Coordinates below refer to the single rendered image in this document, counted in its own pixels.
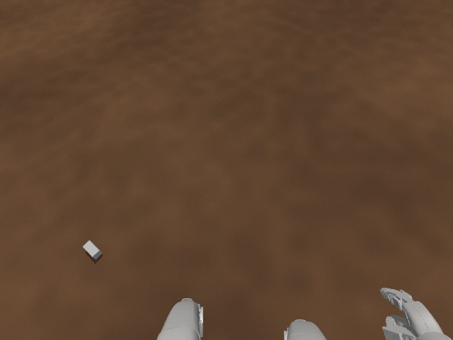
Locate small box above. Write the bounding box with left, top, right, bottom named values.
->
left=83, top=240, right=102, bottom=259

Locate right robot hand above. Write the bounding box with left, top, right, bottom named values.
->
left=380, top=288, right=443, bottom=340

